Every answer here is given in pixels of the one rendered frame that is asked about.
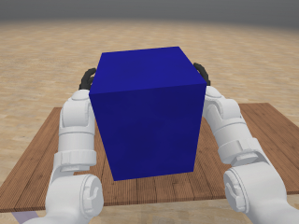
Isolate left robot upper arm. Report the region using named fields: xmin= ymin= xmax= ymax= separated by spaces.
xmin=22 ymin=174 xmax=104 ymax=224

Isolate right robot upper arm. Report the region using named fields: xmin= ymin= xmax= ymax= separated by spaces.
xmin=223 ymin=161 xmax=299 ymax=224

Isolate robot right forearm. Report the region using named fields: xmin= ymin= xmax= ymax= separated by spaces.
xmin=202 ymin=86 xmax=287 ymax=200

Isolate robot left hand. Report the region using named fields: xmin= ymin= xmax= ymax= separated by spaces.
xmin=78 ymin=67 xmax=96 ymax=91

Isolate robot left forearm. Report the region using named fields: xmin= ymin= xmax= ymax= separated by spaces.
xmin=45 ymin=90 xmax=96 ymax=212

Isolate robot right hand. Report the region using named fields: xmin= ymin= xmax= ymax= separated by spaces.
xmin=193 ymin=63 xmax=211 ymax=86

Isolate carton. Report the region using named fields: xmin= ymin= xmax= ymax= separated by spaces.
xmin=89 ymin=46 xmax=207 ymax=181

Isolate table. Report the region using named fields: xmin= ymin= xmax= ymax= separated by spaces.
xmin=0 ymin=103 xmax=299 ymax=224

